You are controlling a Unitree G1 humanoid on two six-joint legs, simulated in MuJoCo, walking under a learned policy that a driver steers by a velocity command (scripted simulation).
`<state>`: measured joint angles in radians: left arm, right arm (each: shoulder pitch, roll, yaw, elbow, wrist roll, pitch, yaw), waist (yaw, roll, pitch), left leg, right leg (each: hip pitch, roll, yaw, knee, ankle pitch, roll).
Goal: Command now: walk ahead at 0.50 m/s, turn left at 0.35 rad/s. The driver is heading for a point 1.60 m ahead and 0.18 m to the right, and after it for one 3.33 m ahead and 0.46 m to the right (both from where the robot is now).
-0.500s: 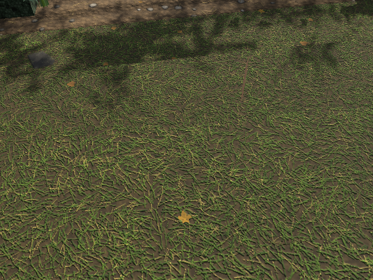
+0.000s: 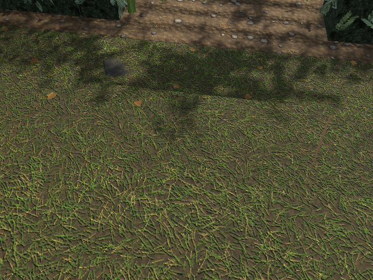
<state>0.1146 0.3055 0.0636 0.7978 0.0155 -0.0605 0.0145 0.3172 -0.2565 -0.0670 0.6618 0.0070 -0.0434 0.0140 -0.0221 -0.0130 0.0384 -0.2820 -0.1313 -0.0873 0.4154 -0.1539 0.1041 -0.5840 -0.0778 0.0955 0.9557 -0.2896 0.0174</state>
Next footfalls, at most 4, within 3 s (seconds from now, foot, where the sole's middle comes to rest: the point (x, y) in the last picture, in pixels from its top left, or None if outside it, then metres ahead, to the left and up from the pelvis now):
0.50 right None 0.44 -0.28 -0.96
1.00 left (206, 225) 0.75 -0.09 -0.96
1.42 right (258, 200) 0.86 -0.34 -0.96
1.96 left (198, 156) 1.24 -0.09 -1.14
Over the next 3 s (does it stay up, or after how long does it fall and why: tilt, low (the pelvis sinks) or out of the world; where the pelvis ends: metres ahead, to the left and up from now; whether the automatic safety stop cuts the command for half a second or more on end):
stays up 1.60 -0.18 -0.39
